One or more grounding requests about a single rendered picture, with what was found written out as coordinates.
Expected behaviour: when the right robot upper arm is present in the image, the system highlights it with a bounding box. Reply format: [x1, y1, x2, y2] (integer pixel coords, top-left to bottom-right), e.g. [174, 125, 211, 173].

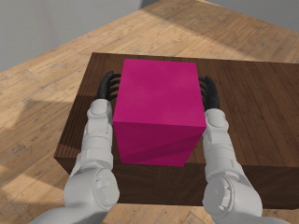
[202, 176, 291, 224]

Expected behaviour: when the right robot hand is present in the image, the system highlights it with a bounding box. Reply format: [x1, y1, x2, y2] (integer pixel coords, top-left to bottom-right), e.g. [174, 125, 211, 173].
[198, 76, 221, 112]

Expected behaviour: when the left robot hand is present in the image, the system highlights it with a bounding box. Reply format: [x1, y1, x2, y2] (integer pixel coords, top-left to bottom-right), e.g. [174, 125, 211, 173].
[95, 70, 121, 101]

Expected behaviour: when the robot left forearm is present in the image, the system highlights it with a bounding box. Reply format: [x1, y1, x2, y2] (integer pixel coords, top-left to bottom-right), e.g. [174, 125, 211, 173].
[63, 99, 113, 197]

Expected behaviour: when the left robot upper arm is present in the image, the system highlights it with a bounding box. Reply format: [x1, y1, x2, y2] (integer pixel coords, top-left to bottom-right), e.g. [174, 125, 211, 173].
[28, 167, 120, 224]

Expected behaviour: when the robot right forearm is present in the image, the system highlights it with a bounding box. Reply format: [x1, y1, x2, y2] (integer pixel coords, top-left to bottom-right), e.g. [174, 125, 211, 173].
[202, 108, 254, 189]

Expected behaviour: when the carton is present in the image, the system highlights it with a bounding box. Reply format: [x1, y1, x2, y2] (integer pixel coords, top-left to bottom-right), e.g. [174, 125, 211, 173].
[112, 58, 206, 167]

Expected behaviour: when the pedestal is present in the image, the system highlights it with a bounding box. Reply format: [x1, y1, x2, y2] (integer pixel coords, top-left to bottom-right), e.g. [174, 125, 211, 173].
[53, 52, 299, 210]

